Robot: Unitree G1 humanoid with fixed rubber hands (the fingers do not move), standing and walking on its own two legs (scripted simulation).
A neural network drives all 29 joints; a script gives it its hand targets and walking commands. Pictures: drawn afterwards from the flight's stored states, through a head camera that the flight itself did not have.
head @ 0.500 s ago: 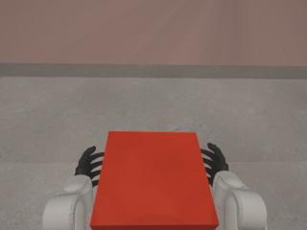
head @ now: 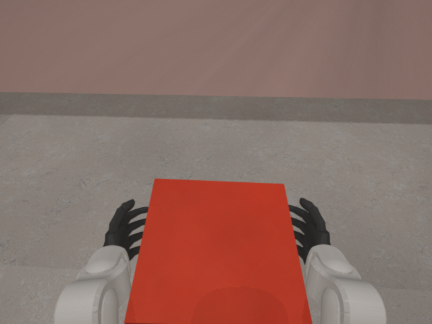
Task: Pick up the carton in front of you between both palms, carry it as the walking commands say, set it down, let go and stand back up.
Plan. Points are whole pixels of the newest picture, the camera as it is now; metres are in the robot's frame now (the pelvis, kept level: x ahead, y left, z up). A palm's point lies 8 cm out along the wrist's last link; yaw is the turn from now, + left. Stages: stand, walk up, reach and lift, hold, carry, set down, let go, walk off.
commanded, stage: carry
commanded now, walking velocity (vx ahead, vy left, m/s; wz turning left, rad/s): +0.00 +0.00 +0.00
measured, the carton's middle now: (215, 271) +0.23 +0.00 +0.03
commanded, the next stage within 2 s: none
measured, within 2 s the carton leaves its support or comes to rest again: neither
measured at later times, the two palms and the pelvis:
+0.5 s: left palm (143, 156) +0.45 +0.16 +0.10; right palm (283, 153) +0.45 -0.14 +0.10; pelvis +0.22 +0.01 -0.01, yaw -1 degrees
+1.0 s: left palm (156, 146) +0.49 +0.14 +0.09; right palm (288, 144) +0.49 -0.16 +0.09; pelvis +0.26 -0.01 -0.01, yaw +0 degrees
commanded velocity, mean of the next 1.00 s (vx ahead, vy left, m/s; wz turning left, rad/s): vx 0.00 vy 0.00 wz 0.00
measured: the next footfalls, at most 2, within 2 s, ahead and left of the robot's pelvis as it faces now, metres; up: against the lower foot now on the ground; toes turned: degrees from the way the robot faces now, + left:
left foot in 0.10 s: +0.26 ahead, +0.09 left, +0.00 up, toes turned -5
right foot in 0.36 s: +0.23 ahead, -0.12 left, +0.00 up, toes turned +6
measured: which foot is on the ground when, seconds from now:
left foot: up 0.00-0.08, down 0.10-1.00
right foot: down 0.00-0.14, up 0.16-0.34, down 0.36-1.00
